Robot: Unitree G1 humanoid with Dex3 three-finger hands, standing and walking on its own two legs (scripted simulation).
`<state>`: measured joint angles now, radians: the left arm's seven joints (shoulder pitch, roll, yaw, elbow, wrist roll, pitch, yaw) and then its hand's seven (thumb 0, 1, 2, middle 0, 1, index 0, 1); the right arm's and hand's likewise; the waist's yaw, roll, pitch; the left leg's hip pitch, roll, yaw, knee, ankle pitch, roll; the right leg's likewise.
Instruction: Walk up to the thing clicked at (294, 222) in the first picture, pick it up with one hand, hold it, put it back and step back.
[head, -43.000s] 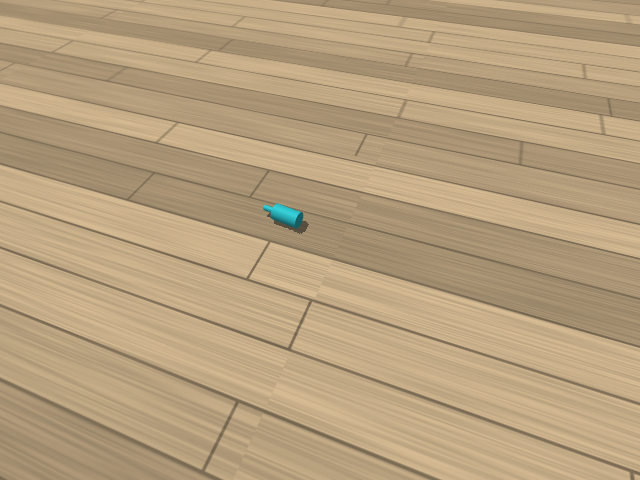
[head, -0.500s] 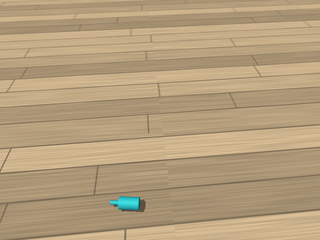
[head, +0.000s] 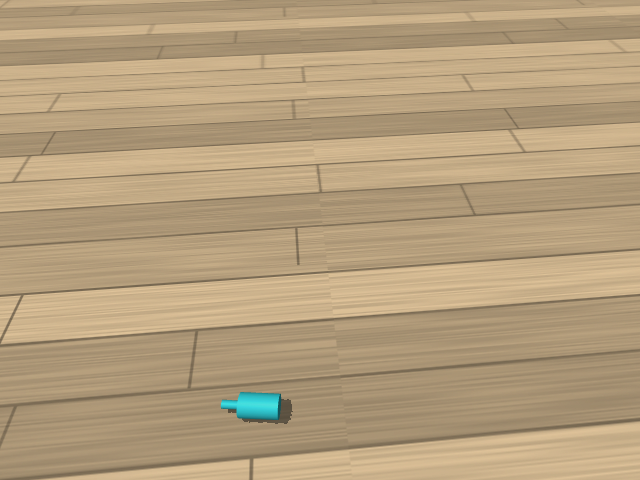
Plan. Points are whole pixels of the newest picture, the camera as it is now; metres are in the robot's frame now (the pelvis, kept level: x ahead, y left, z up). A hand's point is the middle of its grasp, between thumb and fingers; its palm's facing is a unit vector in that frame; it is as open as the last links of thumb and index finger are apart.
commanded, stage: stand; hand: left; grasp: from above
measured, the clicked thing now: (250, 405) +0.45 +0.25 -0.75
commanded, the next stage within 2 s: rise first in 0.80 s
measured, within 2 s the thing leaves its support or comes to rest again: neither
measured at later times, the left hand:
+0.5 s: hand out of the picture +0.08 +0.26 -0.16, palm faces -0.02 -0.94 -0.34, open 7.4 cm
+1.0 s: hand out of the picture +0.10 +0.25 -0.16, palm faces +0.05 -0.94 -0.34, open 7.6 cm
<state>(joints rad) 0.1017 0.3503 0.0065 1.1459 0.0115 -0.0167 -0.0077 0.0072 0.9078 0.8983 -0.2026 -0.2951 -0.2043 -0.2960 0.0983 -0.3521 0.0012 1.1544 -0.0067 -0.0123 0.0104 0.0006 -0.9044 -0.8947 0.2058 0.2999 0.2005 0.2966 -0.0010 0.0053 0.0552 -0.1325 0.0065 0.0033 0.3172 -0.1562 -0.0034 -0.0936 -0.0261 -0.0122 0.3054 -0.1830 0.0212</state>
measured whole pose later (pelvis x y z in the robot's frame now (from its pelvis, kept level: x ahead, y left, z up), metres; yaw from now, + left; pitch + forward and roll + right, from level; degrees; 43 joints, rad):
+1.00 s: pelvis +0.00 +0.00 +0.00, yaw +1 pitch +1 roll +0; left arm 0.07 0.33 0.05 1.08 -0.01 -0.04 0.01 0.01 0.84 0.91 -0.19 -0.37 -0.19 -0.37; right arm 0.17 -0.34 0.00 0.97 0.04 -0.04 -0.02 0.00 -0.91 -0.90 0.20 0.30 0.20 0.30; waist 0.00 0.00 0.06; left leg -0.23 0.00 -0.01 0.41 -0.19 0.00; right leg -0.18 -0.03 -0.02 0.39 -0.22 0.02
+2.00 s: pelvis -0.01 +0.00 -0.13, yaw -1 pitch +22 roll -3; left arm 0.29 0.35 0.14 0.36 0.26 0.21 -0.01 0.00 -0.53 0.98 -0.08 -1.05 -0.07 -1.05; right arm 0.19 -0.24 -0.03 0.54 0.00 -0.16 -0.02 0.01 -0.90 -0.89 0.21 0.30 0.20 0.30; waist -0.03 0.02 -0.14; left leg -1.10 0.03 -0.04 1.29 -0.57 -0.01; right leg -1.04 0.00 -0.03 1.25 -0.59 0.01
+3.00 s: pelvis -0.10 +0.00 -0.41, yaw -6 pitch +33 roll -7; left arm -0.74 0.72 0.14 1.20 1.17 -0.31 0.24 0.00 -0.49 1.01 -0.11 -0.95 -0.10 -0.96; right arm 0.14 -0.27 -0.02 0.75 -0.09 -0.01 0.10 0.00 -0.89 -0.89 0.21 0.30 0.20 0.30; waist -0.12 0.00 -0.09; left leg -2.21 0.02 -0.12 2.26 -0.63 -0.01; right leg -2.11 0.02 -0.07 2.21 -0.68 0.02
